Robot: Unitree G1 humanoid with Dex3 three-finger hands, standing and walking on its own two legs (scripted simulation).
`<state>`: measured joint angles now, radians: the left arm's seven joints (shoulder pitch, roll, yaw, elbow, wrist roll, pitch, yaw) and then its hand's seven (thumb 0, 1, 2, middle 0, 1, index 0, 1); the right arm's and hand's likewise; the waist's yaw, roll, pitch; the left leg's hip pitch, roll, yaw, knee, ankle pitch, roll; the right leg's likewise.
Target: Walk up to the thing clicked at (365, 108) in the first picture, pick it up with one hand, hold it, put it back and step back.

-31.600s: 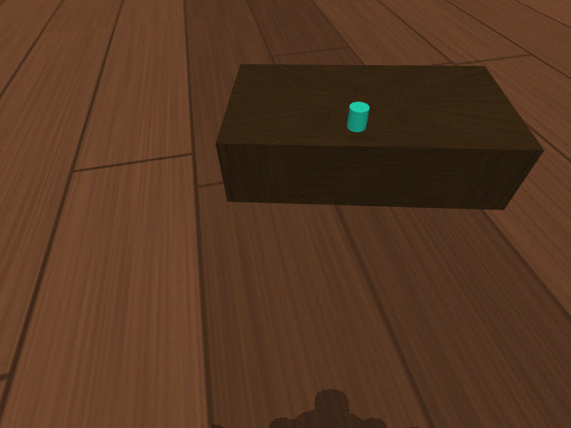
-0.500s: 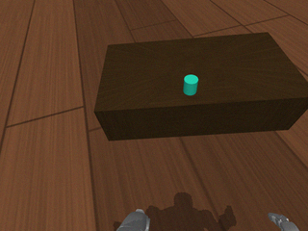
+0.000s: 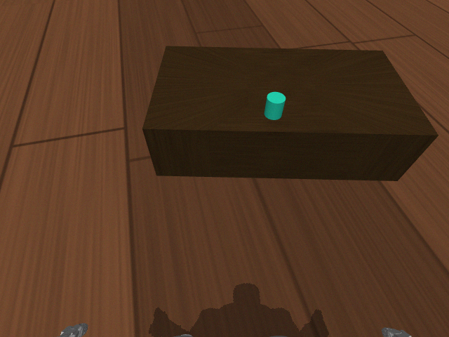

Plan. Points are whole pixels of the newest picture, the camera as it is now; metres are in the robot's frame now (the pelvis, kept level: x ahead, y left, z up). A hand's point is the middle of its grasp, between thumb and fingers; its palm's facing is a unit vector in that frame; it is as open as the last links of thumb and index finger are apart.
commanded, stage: step back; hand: right
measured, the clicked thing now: (274, 106) +1.10 -0.20 -0.35
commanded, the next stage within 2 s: stand in 1.00 s
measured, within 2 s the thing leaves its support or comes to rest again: neither
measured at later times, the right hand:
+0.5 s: hand out of the picture +0.03 -0.24 -0.15, palm faces -0.04 +0.94 -0.35, open 7.4 cm
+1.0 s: hand out of the picture +0.09 -0.25 -0.16, palm faces -0.06 +0.93 -0.36, open 7.4 cm
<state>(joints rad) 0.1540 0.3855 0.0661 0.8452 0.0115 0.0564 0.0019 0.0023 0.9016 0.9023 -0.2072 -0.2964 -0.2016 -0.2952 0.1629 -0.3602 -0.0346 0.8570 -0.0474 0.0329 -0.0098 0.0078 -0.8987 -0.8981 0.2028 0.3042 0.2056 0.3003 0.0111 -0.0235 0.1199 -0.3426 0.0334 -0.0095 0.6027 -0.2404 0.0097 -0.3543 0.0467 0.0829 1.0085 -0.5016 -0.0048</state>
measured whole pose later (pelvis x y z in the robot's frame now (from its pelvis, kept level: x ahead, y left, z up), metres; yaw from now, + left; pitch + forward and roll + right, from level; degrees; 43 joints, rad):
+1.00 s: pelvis +0.01 +0.01 +0.00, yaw +2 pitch -2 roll +1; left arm 0.08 0.35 0.04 1.00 0.01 -0.02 0.01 0.00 0.90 0.90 -0.21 -0.30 -0.20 -0.30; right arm 0.16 -0.35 -0.04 1.04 -0.02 -0.01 0.00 0.01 -0.90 -0.90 0.20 0.30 0.20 0.30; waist 0.01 -0.01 0.08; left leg -0.22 0.00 -0.01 0.59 -0.34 -0.01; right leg -0.30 -0.07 -0.03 0.63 -0.30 0.03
